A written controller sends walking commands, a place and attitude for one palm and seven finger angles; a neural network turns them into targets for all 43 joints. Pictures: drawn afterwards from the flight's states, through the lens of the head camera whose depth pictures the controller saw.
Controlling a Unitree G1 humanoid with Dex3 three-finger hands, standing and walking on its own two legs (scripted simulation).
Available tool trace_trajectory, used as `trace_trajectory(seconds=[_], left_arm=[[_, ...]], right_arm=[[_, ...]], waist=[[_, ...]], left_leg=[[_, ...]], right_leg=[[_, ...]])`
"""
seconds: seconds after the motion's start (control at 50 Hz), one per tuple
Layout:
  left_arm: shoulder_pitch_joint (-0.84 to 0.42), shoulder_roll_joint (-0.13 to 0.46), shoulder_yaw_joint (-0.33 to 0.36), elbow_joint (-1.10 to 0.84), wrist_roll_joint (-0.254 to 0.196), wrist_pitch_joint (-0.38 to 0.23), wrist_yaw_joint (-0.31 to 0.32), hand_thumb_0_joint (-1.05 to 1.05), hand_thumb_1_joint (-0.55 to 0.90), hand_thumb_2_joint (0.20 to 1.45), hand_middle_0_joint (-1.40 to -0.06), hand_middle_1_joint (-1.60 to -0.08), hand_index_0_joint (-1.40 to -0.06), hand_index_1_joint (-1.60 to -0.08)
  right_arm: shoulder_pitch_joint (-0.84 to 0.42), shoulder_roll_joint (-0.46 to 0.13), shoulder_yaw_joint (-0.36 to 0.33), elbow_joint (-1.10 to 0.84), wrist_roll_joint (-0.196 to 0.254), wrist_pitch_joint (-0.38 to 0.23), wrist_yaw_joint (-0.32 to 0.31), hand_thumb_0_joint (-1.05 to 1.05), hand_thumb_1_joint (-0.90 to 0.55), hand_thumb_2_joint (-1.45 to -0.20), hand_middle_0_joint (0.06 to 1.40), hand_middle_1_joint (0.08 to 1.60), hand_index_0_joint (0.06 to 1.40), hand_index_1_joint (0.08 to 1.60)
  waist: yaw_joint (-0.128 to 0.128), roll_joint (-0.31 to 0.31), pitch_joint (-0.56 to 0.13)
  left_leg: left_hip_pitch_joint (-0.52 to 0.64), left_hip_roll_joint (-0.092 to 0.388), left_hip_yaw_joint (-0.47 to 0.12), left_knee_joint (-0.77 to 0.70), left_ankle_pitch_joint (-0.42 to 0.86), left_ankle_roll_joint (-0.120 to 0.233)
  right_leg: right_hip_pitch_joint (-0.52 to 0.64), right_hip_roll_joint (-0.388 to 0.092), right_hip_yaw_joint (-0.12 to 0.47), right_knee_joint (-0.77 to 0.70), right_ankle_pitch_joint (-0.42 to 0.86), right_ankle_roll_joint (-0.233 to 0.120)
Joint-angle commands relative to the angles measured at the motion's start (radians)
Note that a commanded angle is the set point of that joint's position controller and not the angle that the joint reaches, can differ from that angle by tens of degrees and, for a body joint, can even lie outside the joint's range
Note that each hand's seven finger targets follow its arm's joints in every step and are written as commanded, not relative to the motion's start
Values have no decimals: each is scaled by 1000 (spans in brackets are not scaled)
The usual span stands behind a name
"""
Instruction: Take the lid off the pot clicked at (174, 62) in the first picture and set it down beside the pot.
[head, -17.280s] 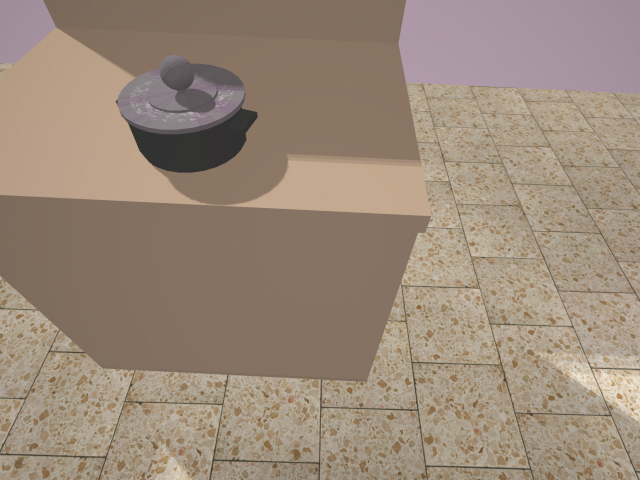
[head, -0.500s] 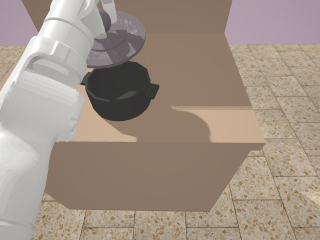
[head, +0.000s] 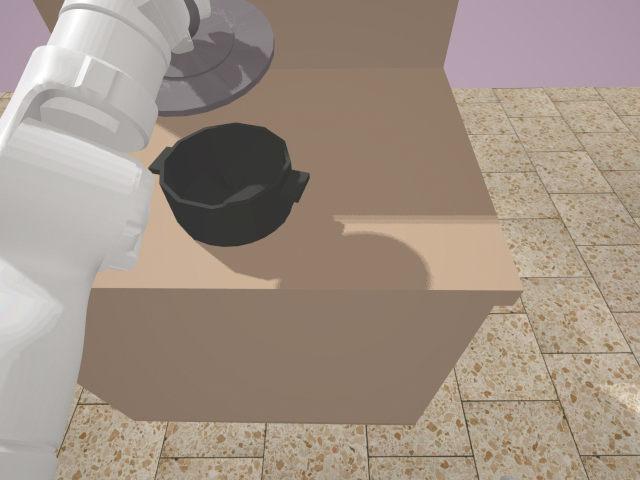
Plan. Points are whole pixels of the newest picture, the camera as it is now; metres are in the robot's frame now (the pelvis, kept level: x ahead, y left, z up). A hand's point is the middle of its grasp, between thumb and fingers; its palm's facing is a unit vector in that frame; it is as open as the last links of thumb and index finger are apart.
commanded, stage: lift the lid straight up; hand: left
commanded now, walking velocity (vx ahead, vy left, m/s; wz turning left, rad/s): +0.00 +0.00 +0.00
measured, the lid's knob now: (174, 15) +0.52 +0.13 +0.31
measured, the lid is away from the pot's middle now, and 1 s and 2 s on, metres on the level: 0.01 0.10 0.22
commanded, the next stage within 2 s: move the lid sideways beside the pot in 0.04 s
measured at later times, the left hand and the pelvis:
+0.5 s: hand (119, 26) +0.48 +0.18 +0.32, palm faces -0.15 -0.12 -0.98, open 7.8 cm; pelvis +0.00 +0.00 +0.00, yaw +0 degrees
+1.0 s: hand (77, 24) +0.49 +0.22 +0.32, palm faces -0.16 -0.17 -0.97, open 7.8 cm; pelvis +0.00 +0.01 +0.00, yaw +0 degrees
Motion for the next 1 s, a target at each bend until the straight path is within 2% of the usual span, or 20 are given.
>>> trace_trajectory(seconds=[0.0,0.06,0.1,0.12,0.22,0.28,0.3,0.42,0.48,0.5,0.56,0.6,0.7,0.78,0.8,0.82,0.88,0.9,0.92,0.98], left_arm=[[-630,179,39,-276,22,-30,59,0,654,959,-829,-1103,-785,-1087],[-662,244,78,-312,44,-39,55,0,654,959,-829,-1103,-785,-1087],[-590,221,64,-236,25,-26,49,0,654,959,-829,-1103,-785,-1087],[-632,225,59,-251,38,-24,45,0,654,959,-829,-1103,-785,-1087],[-504,322,94,-202,77,-53,44,0,654,959,-829,-1103,-785,-1087],[-507,323,85,-206,75,-54,46,0,654,959,-829,-1103,-785,-1087],[-533,291,62,-269,56,-68,48,0,654,959,-829,-1103,-785,-1087],[-634,307,60,-405,58,-109,47,0,654,959,-829,-1103,-785,-1087],[-618,311,64,-407,57,-121,42,0,654,959,-829,-1103,-785,-1087],[-584,262,34,-402,32,-126,40,0,654,959,-829,-1103,-785,-1087],[-527,310,73,-311,51,-114,31,0,654,959,-829,-1103,-785,-1087],[-493,310,65,-269,37,-110,30,0,654,959,-829,-1103,-785,-1087],[-533,305,51,-242,44,-117,38,0,654,959,-829,-1103,-785,-1087],[-612,369,84,-314,72,-146,50,0,654,959,-829,-1103,-785,-1087],[-600,356,71,-289,54,-144,50,0,654,959,-829,-1103,-785,-1087],[-613,385,91,-285,77,-149,52,0,654,959,-829,-1103,-785,-1087],[-562,442,115,-211,90,-144,49,0,654,959,-829,-1103,-785,-1087],[-566,451,107,-190,70,-135,45,0,654,959,-829,-1103,-785,-1087],[-601,463,121,-243,92,-145,50,0,654,959,-829,-1103,-785,-1087],[-570,433,99,-227,91,-147,45,0,654,959,-829,-1103,-785,-1087]], right_arm=[[-34,-131,-43,-101,-5,-44,-8,0,-900,-900,200,300,200,300],[-54,-118,-43,-114,-9,-48,-6,0,-900,-900,200,300,200,300],[-45,-127,-42,-103,-7,-39,-7,0,-900,-900,200,300,200,300],[-61,-119,-34,-102,-3,-33,-5,0,-900,-900,200,300,200,300],[-87,-130,-27,-131,-6,14,-14,0,-900,-900,200,300,200,300],[-103,-130,-27,-144,0,32,-19,0,-900,-900,200,300,200,300],[-103,-134,-31,-148,1,33,-17,0,-900,-900,200,300,200,300],[-87,-122,-41,-151,4,14,-13,0,-900,-900,200,300,200,300],[-81,-122,-45,-144,8,5,-12,0,-900,-900,200,300,200,300],[-74,-130,-50,-141,9,-3,-12,0,-900,-900,200,300,200,300],[-57,-134,-48,-120,8,11,-10,0,-900,-900,200,300,200,300],[-62,-150,-47,-116,10,16,-12,0,-900,-900,200,300,200,300],[-64,-152,-44,-108,17,17,-14,0,-900,-900,200,300,200,300],[-55,-142,-44,-117,13,9,-16,0,-900,-900,200,300,200,300],[-56,-154,-47,-110,12,1,-16,0,-900,-900,200,300,200,300],[-36,-144,-46,-102,9,5,-17,0,-900,-900,200,300,200,300],[-36,-151,-40,-104,11,21,-24,0,-900,-900,200,300,200,300],[-56,-165,-42,-99,12,16,-23,0,-900,-900,200,300,200,300],[-33,-153,-44,-103,10,21,-21,0,-900,-900,200,300,200,300],[-34,-150,-46,-115,14,27,-20,0,-900,-900,200,300,200,300]], waist=[[-7,-36,-496],[9,-82,-560],[3,-73,-468],[-3,-118,-456],[10,-188,-388],[6,-158,-370],[5,-99,-397],[-2,-15,-537],[-2,13,-527],[-7,45,-502],[-9,-43,-427],[-10,-18,-388],[-19,-23,-378],[-7,-12,-496],[-12,15,-477],[-12,-20,-509],[-9,-77,-442],[-12,-69,-428],[-8,-47,-491],[-9,-31,-451]], left_leg=[[399,0,-57,84,487,9],[395,-8,-52,96,513,19],[344,-12,-44,91,490,16],[325,-15,-42,82,459,21],[208,-17,-18,61,338,20],[207,-14,-14,50,279,22],[241,-9,-18,62,337,16],[396,-3,-49,93,459,14],[428,0,-60,101,502,5],[445,2,-68,113,557,-9],[383,0,-69,93,460,-4],[349,-3,-63,88,453,-11],[343,2,-73,70,388,-17],[395,2,-76,75,406,-12],[402,2,-85,85,467,-29],[399,6,-79,80,423,-19],[308,-4,-55,65,332,4],[297,-6,-63,69,376,-8],[328,1,-55,75,387,-1],[335,4,-56,85,427,-1]], right_leg=[[40,25,21,-11,419,-30],[87,25,32,10,456,-22],[70,19,24,5,477,-28],[76,23,30,0,465,-22],[119,8,31,6,452,-22],[103,6,32,-5,404,-23],[97,3,29,0,432,-31],[61,22,30,1,397,-25],[25,27,20,-1,376,-28],[-1,26,11,-4,386,-35],[-13,35,2,-18,331,-31],[-10,25,-1,-19,350,-40],[-34,27,-7,-32,286,-42],[-6,33,0,-19,277,-36],[-28,29,-6,-21,301,-44],[-14,36,0,-20,272,-33],[23,28,3,-24,294,-32],[19,16,1,-17,332,-39],[34,24,11,-10,324,-29],[7,28,3,-15,326,-31]])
